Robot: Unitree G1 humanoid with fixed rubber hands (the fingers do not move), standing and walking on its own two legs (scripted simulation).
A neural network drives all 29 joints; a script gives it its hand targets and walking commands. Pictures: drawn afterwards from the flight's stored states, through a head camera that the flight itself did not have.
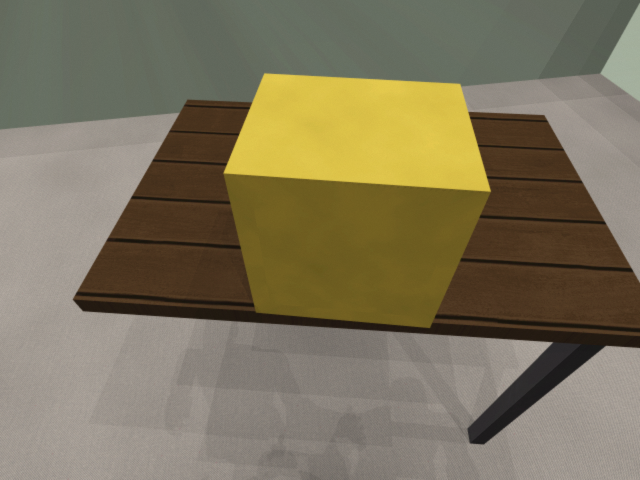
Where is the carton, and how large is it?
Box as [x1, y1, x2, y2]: [223, 73, 490, 327]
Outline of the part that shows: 264,73 223,173 256,312 429,327 490,192 460,85 453,83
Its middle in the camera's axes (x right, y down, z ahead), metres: +0.04 -0.04 +0.54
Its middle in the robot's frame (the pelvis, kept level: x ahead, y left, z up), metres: +0.45 -0.02 +0.09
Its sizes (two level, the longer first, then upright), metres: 0.257 0.208 0.266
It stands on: a table, 0.73 m high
